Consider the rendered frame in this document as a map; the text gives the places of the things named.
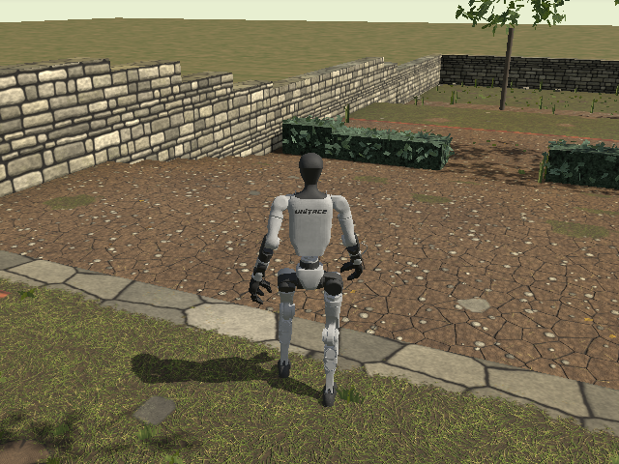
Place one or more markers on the left robot upper arm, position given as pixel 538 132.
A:
pixel 279 205

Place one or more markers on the robot right foot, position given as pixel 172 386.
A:
pixel 329 398

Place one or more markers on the robot right forearm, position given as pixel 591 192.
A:
pixel 355 253

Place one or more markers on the left robot hand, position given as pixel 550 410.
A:
pixel 254 289

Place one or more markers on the robot left forearm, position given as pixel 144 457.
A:
pixel 262 262

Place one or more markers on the right robot hand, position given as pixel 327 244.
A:
pixel 349 266

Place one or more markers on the robot right shin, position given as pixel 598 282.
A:
pixel 330 361

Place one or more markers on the right robot upper arm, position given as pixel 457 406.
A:
pixel 341 205

